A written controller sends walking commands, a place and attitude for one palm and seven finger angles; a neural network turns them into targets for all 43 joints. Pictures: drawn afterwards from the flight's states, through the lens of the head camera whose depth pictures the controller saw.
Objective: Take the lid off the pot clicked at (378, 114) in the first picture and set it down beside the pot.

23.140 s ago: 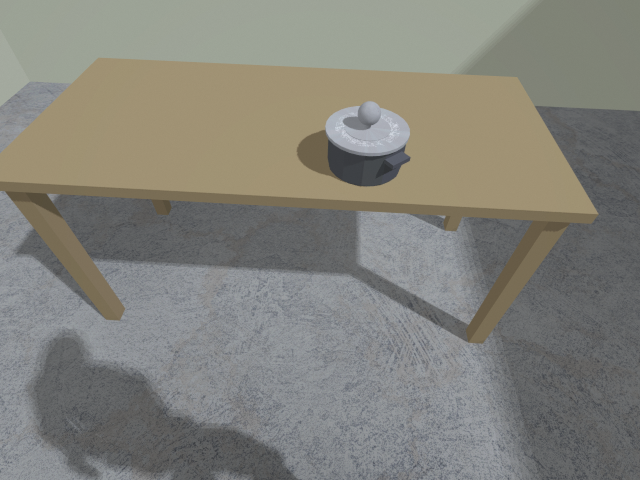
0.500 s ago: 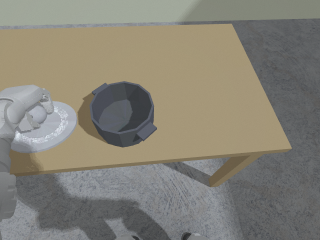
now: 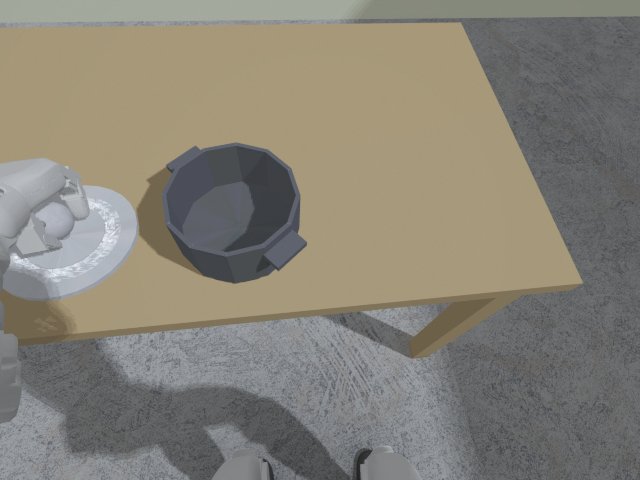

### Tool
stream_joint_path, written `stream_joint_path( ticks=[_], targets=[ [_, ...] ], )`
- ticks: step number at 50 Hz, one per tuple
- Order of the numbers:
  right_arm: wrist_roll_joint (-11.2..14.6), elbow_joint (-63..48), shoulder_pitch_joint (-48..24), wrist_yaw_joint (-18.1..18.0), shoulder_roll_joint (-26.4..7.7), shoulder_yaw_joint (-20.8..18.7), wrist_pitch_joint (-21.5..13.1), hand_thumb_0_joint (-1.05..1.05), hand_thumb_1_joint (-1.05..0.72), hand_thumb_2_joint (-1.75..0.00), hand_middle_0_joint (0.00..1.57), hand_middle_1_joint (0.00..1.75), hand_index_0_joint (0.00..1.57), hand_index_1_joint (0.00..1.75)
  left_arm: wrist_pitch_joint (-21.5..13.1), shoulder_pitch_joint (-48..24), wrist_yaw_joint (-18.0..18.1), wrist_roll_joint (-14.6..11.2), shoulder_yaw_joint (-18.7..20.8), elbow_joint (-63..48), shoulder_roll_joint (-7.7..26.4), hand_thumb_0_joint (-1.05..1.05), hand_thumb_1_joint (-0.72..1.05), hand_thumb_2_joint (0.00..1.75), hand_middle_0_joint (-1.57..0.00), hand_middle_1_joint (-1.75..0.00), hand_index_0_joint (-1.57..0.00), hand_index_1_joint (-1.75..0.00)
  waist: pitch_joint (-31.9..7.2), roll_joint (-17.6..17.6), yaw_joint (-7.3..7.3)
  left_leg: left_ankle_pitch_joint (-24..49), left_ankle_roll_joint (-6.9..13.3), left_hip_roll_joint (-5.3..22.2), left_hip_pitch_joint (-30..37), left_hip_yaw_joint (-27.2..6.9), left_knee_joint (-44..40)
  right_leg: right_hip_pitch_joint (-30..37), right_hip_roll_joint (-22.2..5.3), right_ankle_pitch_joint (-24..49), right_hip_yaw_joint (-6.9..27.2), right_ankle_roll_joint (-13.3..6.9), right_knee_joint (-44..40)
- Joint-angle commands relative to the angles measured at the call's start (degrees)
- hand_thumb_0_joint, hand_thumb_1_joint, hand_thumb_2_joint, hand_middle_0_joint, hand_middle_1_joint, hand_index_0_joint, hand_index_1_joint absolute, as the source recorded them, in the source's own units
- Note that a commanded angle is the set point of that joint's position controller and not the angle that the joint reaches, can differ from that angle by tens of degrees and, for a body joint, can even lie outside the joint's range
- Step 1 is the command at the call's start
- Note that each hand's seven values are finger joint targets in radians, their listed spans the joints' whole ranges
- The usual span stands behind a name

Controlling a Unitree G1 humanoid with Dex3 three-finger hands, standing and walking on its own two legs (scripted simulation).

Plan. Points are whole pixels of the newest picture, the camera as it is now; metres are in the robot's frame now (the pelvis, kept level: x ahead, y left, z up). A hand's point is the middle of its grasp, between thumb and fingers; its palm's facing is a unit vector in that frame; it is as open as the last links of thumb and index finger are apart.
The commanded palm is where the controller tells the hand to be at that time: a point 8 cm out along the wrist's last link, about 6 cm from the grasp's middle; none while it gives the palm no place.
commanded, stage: lower the lid onto the table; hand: left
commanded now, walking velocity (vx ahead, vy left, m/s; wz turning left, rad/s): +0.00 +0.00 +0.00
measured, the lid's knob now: (51, 221) +0.45 +0.33 -0.01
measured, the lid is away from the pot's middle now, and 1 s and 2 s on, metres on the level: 0.24 0.24 0.24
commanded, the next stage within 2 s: open the fingers wide in 0.04 s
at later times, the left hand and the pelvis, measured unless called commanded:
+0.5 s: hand (38, 243) +0.41 +0.33 +0.00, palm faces -0.48 -0.10 -0.87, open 7.8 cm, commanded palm +0.44 +0.33 +0.06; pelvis -0.01 +0.01 +0.00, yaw +0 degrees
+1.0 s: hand (38, 236) +0.42 +0.33 +0.01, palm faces -0.46 -0.08 -0.88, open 10.0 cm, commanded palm +0.44 +0.32 +0.06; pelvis -0.01 +0.02 +0.00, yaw +0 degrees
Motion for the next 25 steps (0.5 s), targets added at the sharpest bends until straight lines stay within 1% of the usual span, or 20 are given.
stream_joint_path(
  ticks=[1,2,4,5,6,7,9,10,11,12,13,14,15,17,19,20,22,23,24,25],
  targets=[
    [-0.28,-2.34,8.37,-1.41,-10.85,-3.76,-0.78,0.00,-0.90,-0.90,0.20,0.30,0.20,0.30,-0.11,-22.72,1.54,0.00,3.82,-10.05,20.15,0.00,0.60,1.00,-0.86,-1.02,-0.86,-1.02,-25.62,7.71,-0.85,23.52,2.41,-2.79,22.71,-0.87,-1.10,1.51,5.56,13.77,-4.70,-5.34,-1.71],
    [-0.26,-2.56,8.41,-1.46,-11.00,-3.69,-0.54,0.00,-0.90,-0.90,0.20,0.30,0.20,0.30,-0.23,-22.53,1.48,-0.17,5.29,-10.30,21.90,0.00,0.60,1.00,-0.86,-1.02,-0.86,-1.02,-25.93,7.00,-0.45,23.31,2.41,-2.93,21.67,-1.01,-1.03,2.20,5.53,13.64,-4.54,-5.30,-1.59],
    [-0.50,-2.36,8.78,-1.58,-11.04,-3.93,-0.34,0.00,-0.90,-0.90,0.20,0.30,0.20,0.30,-0.41,-24.92,1.18,-0.39,4.55,-12.65,21.32,0.00,0.60,1.00,-0.86,-1.02,-0.86,-1.02,-27.93,8.54,-1.02,24.68,2.42,-2.61,23.36,-1.17,-0.62,1.73,5.49,14.30,-4.56,-5.25,-1.19],
    [-0.53,-2.52,9.02,-1.56,-10.82,-4.14,-0.27,0.00,-0.90,-0.90,0.20,0.30,0.20,0.30,-0.63,-24.37,1.20,-0.26,5.32,-13.62,21.73,0.00,0.60,1.00,-0.86,-1.02,-0.86,-1.02,-29.48,9.34,-0.54,25.89,2.40,-2.75,24.49,-1.29,-0.31,1.80,5.55,14.62,-4.54,-5.35,-1.13],
    [-0.48,-2.56,8.69,-1.58,-10.78,-3.98,-0.13,0.00,-0.90,-0.90,0.20,0.30,0.20,0.30,-0.66,-23.40,1.31,-0.22,6.05,-12.77,22.41,0.00,0.60,1.00,-0.86,-1.02,-0.86,-1.02,-28.93,9.10,-0.46,25.69,2.30,-2.64,24.23,-1.32,-0.10,1.38,5.57,14.34,-4.68,-5.37,-0.96],
    [-0.43,-4.20,7.74,-0.69,-9.54,-4.34,-0.08,0.00,-0.90,-0.90,0.20,0.30,0.20,0.30,-0.73,-11.76,1.14,-1.37,6.50,-10.50,18.42,0.00,0.60,1.00,-0.86,-1.02,-0.86,-1.02,-28.56,7.95,1.91,27.96,2.03,-3.16,23.97,-1.28,-0.26,3.29,5.64,15.03,-5.23,-5.72,-0.65],
    [-0.82,-3.78,7.04,-0.28,-10.19,-4.63,0.80,0.00,-0.90,-0.90,0.20,0.30,0.20,0.30,-1.40,-14.89,1.13,-2.17,8.13,-16.09,20.68,0.00,0.58,0.97,-0.83,-1.02,-0.83,-1.01,-31.05,8.72,1.56,29.46,2.14,-2.71,25.57,-1.32,-0.52,5.00,5.41,17.08,-4.61,-5.49,-1.11],
    [-0.67,-3.76,6.62,-0.18,-10.12,-4.61,1.21,0.00,-0.90,-0.90,0.20,0.30,0.20,0.30,-1.15,-15.45,1.57,-1.80,8.34,-15.72,21.37,0.00,0.56,0.96,-0.82,-1.02,-0.82,-1.01,-29.41,8.17,1.37,27.22,2.25,-2.99,24.32,-1.10,-0.51,4.72,5.39,16.40,-4.54,-5.45,-1.34],
    [-0.63,-3.31,6.50,-0.16,-10.23,-4.47,1.32,0.00,-0.90,-0.90,0.20,0.30,0.20,0.30,-0.63,-17.41,1.96,-1.70,6.94,-15.65,20.32,0.00,0.55,0.94,-0.80,-1.02,-0.81,-1.01,-27.24,7.38,0.59,25.40,2.32,-2.79,23.35,-1.14,-1.14,3.81,5.46,15.19,-4.88,-5.37,-1.52],
    [-0.42,-3.36,6.58,-0.15,-10.35,-4.48,1.39,0.00,-0.90,-0.90,0.20,0.30,0.20,0.30,-0.31,-17.76,2.40,-1.31,7.12,-15.06,20.85,0.00,0.54,0.93,-0.79,-1.02,-0.79,-1.01,-25.65,7.26,0.76,23.67,2.32,-2.95,22.69,-1.17,-1.63,3.08,5.54,13.57,-4.93,-5.42,-1.84],
    [-0.49,-3.01,6.43,-0.29,-10.66,-4.52,1.25,0.00,-0.90,-0.90,0.20,0.30,0.20,0.30,-0.61,-19.61,2.80,-1.04,8.23,-17.55,22.55,0.00,0.52,0.92,-0.77,-1.01,-0.78,-1.01,-26.87,8.91,1.08,25.06,2.33,-2.73,24.48,-1.41,-1.79,2.95,5.33,14.05,-4.78,-5.66,-1.87],
    [-0.46,-3.11,6.61,-0.13,-10.25,-4.58,1.22,0.00,-0.90,-0.90,0.20,0.30,0.20,0.30,-0.35,-19.77,3.30,-0.81,8.03,-18.21,22.31,0.00,0.51,0.91,-0.76,-1.01,-0.76,-1.01,-27.60,11.21,1.21,25.81,2.12,-2.75,26.05,-1.70,-1.95,3.08,5.37,13.74,-4.89,-5.77,-1.83],
    [-0.48,-3.52,6.58,0.00,-9.89,-4.60,1.15,0.00,-0.90,-0.90,0.20,0.30,0.20,0.30,-0.27,-16.85,3.68,-0.69,7.83,-17.51,21.10,0.00,0.50,0.89,-0.75,-1.01,-0.75,-1.01,-27.97,10.45,1.57,26.17,2.03,-2.89,26.41,-1.80,-2.09,3.11,5.51,13.34,-5.21,-5.79,-1.89],
    [-0.43,-3.36,5.90,0.14,-10.11,-4.44,1.22,0.00,-0.90,-0.90,0.20,0.30,0.20,0.30,-0.09,-16.65,4.05,-1.29,7.65,-16.90,20.55,0.00,0.47,0.87,-0.72,-1.01,-0.72,-1.00,-25.92,8.30,1.36,23.61,2.21,-2.75,24.51,-1.61,-2.43,3.72,5.38,12.98,-4.94,-5.63,-2.38],
    [-0.56,-3.22,6.11,0.08,-10.03,-4.65,1.12,0.00,-0.90,-0.90,0.20,0.30,0.20,0.30,-0.17,-17.69,4.29,-1.30,7.48,-18.87,20.32,0.00,0.44,0.84,-0.69,-1.00,-0.69,-1.00,-27.56,9.79,1.31,25.32,2.19,-2.77,26.62,-1.74,-2.62,3.96,5.34,13.79,-4.92,-5.71,-2.50],
    [-0.38,-3.32,5.62,0.22,-9.80,-4.46,0.95,0.00,-0.90,-0.90,0.20,0.30,0.20,0.30,0.15,-15.99,4.37,-1.31,6.59,-16.37,19.01,0.00,0.43,0.83,-0.68,-1.00,-0.68,-1.00,-25.32,9.65,1.32,23.75,2.09,-2.87,25.31,-1.58,-2.61,3.33,5.34,12.86,-5.06,-5.77,-2.57],
    [-0.30,-3.14,5.40,0.25,-10.14,-4.27,0.86,0.00,-0.90,-0.90,0.20,0.30,0.20,0.30,0.51,-16.95,4.56,-1.48,6.46,-15.30,19.35,0.00,0.40,0.81,-0.65,-1.00,-0.65,-0.99,-23.10,7.54,1.05,20.23,2.25,-2.79,23.00,-1.51,-3.14,3.41,5.22,11.19,-4.96,-5.65,-3.01],
    [-0.25,-3.14,5.38,0.21,-10.36,-4.27,0.60,0.00,-0.90,-0.90,0.20,0.30,0.20,0.30,0.37,-17.44,4.53,-1.60,6.88,-15.87,19.89,0.00,0.39,0.80,-0.63,-0.99,-0.64,-0.99,-23.08,7.20,1.17,20.59,2.37,-2.80,23.16,-1.44,-3.16,3.58,5.07,11.78,-4.79,-5.77,-2.98],
    [-0.43,-3.42,5.80,0.00,-10.34,-4.38,0.72,0.00,-0.90,-0.90,0.20,0.30,0.20,0.30,0.32,-18.55,4.62,-1.18,7.26,-17.89,20.86,0.00,0.37,0.79,-0.62,-0.99,-0.62,-0.99,-26.14,8.51,1.22,21.43,2.34,-2.97,24.67,-1.61,-3.52,4.71,5.21,12.17,-4.62,-5.62,-2.97],
    [-0.32,-3.51,5.53,0.06,-10.04,-4.35,0.55,0.00,-0.90,-0.90,0.20,0.30,0.20,0.30,0.41,-17.42,4.75,-0.96,6.72,-16.79,19.78,0.00,0.36,0.77,-0.61,-0.99,-0.61,-0.99,-25.61,8.99,1.32,21.70,2.28,-3.05,24.81,-1.59,-3.02,4.13,5.17,12.51,-4.73,-5.75,-2.85]
  ],
)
